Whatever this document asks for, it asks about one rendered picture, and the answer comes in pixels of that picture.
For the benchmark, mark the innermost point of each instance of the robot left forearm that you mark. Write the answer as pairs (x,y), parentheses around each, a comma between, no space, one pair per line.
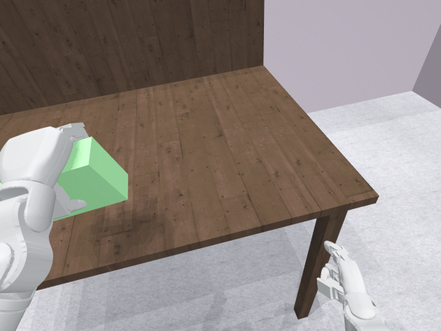
(26,256)

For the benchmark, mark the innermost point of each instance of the robot right hand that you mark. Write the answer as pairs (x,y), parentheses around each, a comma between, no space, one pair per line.
(345,279)

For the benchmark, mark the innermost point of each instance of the table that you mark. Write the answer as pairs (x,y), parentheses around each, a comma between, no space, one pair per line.
(175,91)

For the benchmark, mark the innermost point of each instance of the robot left hand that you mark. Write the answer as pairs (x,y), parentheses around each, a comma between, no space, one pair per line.
(41,155)

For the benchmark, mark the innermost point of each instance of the sponge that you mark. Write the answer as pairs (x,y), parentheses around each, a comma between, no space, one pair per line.
(93,176)

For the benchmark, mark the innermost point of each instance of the robot right forearm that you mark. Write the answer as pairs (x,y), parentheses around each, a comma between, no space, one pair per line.
(362,314)

